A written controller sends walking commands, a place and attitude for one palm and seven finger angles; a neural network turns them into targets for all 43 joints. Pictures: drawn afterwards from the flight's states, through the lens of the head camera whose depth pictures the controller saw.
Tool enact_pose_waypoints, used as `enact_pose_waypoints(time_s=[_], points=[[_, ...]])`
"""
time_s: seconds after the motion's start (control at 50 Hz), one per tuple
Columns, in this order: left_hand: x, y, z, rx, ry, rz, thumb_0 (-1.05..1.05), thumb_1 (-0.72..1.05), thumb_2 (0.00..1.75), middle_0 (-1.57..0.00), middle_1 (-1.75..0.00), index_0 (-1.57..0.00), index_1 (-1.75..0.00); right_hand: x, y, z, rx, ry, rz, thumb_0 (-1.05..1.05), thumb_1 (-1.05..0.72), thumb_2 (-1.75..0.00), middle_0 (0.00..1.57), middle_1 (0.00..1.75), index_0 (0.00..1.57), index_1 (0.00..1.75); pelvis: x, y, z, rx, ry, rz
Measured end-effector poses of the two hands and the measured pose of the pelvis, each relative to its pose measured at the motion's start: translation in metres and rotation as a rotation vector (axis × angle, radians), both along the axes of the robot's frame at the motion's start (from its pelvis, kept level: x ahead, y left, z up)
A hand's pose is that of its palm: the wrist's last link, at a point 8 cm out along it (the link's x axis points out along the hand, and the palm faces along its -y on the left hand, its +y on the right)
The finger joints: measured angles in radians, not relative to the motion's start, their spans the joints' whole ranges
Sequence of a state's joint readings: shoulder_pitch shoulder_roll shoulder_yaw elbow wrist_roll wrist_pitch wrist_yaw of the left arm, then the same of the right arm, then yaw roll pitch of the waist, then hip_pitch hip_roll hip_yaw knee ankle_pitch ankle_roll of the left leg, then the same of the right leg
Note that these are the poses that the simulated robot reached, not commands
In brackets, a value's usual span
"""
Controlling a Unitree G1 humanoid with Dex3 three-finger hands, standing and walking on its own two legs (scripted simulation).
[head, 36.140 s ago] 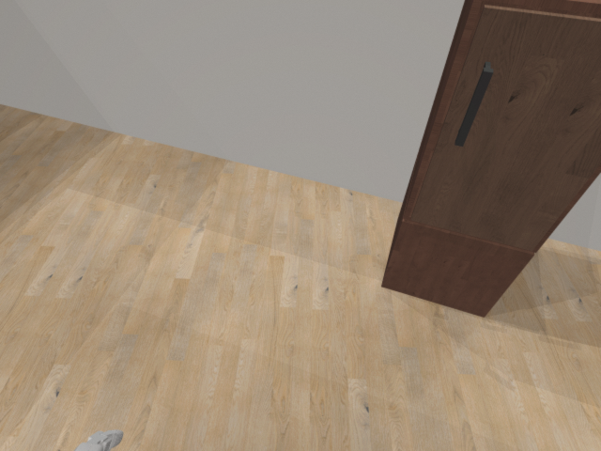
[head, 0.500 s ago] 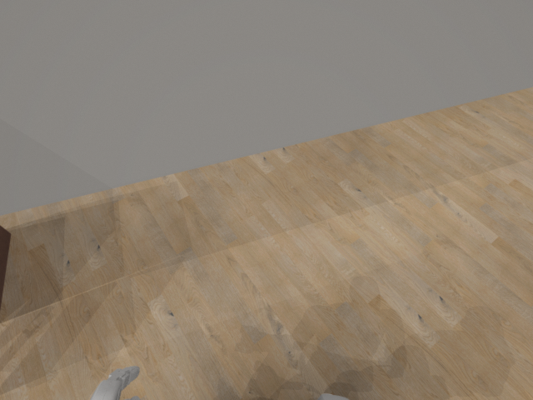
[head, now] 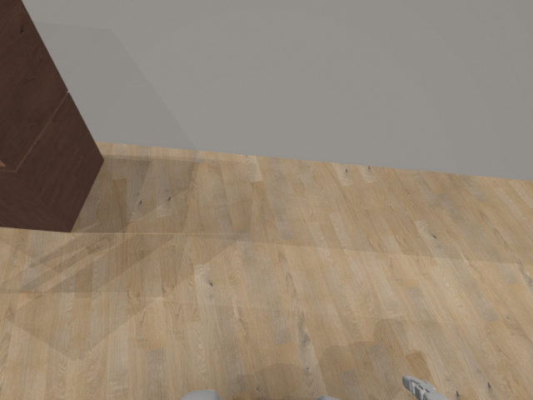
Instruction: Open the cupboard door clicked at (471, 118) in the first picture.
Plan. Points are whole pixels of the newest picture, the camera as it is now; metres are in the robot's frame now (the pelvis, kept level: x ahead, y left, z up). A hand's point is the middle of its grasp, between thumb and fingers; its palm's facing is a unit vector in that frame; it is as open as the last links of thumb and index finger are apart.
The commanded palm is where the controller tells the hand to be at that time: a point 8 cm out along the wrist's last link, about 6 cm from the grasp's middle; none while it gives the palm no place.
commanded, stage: turn to face it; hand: left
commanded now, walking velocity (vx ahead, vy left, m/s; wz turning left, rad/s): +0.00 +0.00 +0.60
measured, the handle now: out of the picture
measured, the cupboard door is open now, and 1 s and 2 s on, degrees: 46 46 46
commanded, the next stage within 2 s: take the last steps up to it in 1.28 s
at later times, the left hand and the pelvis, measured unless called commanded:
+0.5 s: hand out of the picture +0.06 +0.16 -0.13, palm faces +0.27 -0.92 -0.28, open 7.4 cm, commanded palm none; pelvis +0.03 -0.05 +0.02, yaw +17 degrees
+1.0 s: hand out of the picture -0.01 +0.20 -0.15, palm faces +0.56 -0.78 -0.26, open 7.4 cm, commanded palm none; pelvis +0.04 -0.03 +0.02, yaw +34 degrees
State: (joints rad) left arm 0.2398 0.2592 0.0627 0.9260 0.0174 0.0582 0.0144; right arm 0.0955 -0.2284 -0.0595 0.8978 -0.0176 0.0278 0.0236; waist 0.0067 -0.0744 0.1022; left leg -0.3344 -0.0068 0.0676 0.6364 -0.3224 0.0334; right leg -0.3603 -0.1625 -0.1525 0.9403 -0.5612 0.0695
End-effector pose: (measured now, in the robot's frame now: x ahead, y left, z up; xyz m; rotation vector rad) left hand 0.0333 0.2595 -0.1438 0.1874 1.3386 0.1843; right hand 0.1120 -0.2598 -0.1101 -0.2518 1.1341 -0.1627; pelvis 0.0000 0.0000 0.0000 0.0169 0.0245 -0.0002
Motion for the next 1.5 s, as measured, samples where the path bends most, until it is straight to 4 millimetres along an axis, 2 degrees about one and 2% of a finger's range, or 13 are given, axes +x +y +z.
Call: enact_pose_waypoints(time_s=[0.16,0.34,0.46,0.56,0.68,0.76,0.8,0.88,1.0,1.08,1.18,1.36,1.5], points=[[0.022,0.009,0.024,0.022,-0.093,0.059,0.01,0.91,0.90,-0.20,-0.30,-0.20,-0.30,0.006,0.012,0.008,0.001,0.044,0.068,0.00,-0.90,-0.90,0.20,0.30,0.20,0.30,0.006,-0.003,0.016,-0.025,0.006,0.076],[0.047,-0.023,0.038,0.075,-0.211,0.098,0.00,0.91,0.90,-0.20,-0.30,-0.20,-0.30,0.009,-0.014,-0.022,0.061,0.116,0.106,0.00,-0.90,-0.90,0.20,0.30,0.20,0.30,0.017,-0.038,0.006,-0.003,0.013,0.182],[0.021,-0.051,0.049,0.080,-0.184,0.176,0.00,0.90,0.90,-0.20,-0.30,-0.21,-0.30,0.033,-0.027,-0.023,0.070,0.154,0.166,0.00,-0.90,-0.90,0.20,0.30,0.20,0.30,0.024,-0.050,0.015,0.018,-0.005,0.272],[-0.009,-0.065,0.046,0.051,-0.132,0.264,0.00,0.90,0.90,-0.20,-0.30,-0.21,-0.30,0.062,-0.020,-0.013,0.065,0.153,0.243,0.00,-0.90,-0.90,0.20,0.30,0.20,0.30,0.031,-0.054,0.021,0.038,-0.002,0.346],[-0.056,-0.064,0.029,0.024,-0.075,0.396,0.00,0.90,0.90,-0.20,-0.30,-0.21,-0.30,0.110,0.016,-0.007,0.039,0.110,0.387,0.00,-0.91,-0.90,0.20,0.30,0.20,0.30,0.035,-0.044,0.015,0.029,-0.006,0.432],[-0.092,-0.051,0.005,0.003,-0.024,0.482,0.00,0.90,0.90,-0.20,-0.30,-0.21,-0.30,0.142,0.051,-0.007,0.017,0.021,0.477,0.00,-0.90,-0.90,0.20,0.30,0.20,0.30,0.035,-0.028,-0.001,0.006,-0.004,0.486],[-0.103,-0.044,0.000,0.006,0.007,0.513,0.00,0.90,0.90,-0.20,-0.30,-0.21,-0.30,0.149,0.065,-0.003,0.012,-0.008,0.510,0.00,-0.90,-0.90,0.20,0.30,0.20,0.30,0.034,-0.025,-0.002,0.011,-0.004,0.506],[-0.101,-0.032,0.009,0.022,-0.010,0.552,0.01,0.91,0.90,-0.20,-0.30,-0.20,-0.30,0.150,0.076,0.007,-0.005,-0.009,0.549,0.00,-0.90,-0.90,0.20,0.30,0.20,0.30,0.036,-0.022,0.007,-0.008,-0.005,0.540],[-0.075,-0.024,0.028,0.055,-0.106,0.566,0.01,0.91,0.90,-0.20,-0.30,-0.20,-0.30,0.144,0.077,0.005,0.008,0.045,0.579,0.00,-0.90,-0.90,0.20,0.30,0.20,0.30,0.043,-0.026,0.016,-0.022,-0.008,0.588],[-0.055,-0.031,0.035,0.076,-0.149,0.569,0.00,0.91,0.90,-0.20,-0.30,-0.20,-0.30,0.143,0.067,-0.005,0.028,0.090,0.584,0.00,-0.90,-0.90,0.20,0.30,0.20,0.30,0.053,-0.036,0.015,-0.018,-0.009,0.620],[-0.041,-0.055,0.036,0.113,-0.184,0.586,0.00,0.91,0.90,-0.20,-0.30,-0.20,-0.30,0.153,0.049,-0.028,0.055,0.138,0.584,0.00,-0.90,-0.90,0.20,0.30,0.20,0.30,0.069,-0.053,0.005,0.001,-0.011,0.662],[-0.070,-0.109,0.040,0.052,-0.096,0.706,0.00,0.91,0.90,-0.20,-0.30,-0.21,-0.30,0.176,0.051,-0.015,0.031,0.184,0.645,0.00,-0.90,-0.90,0.20,0.30,0.20,0.30,0.081,-0.057,0.021,0.028,-0.007,0.747],[-0.120,-0.128,0.025,-0.004,-0.029,0.817,0.00,0.91,0.90,-0.20,-0.30,-0.21,-0.30,0.189,0.093,-0.006,0.005,0.154,0.757,0.00,-0.91,-0.90,0.20,0.30,0.20,0.30,0.075,-0.044,0.019,0.016,-0.013,0.799]])
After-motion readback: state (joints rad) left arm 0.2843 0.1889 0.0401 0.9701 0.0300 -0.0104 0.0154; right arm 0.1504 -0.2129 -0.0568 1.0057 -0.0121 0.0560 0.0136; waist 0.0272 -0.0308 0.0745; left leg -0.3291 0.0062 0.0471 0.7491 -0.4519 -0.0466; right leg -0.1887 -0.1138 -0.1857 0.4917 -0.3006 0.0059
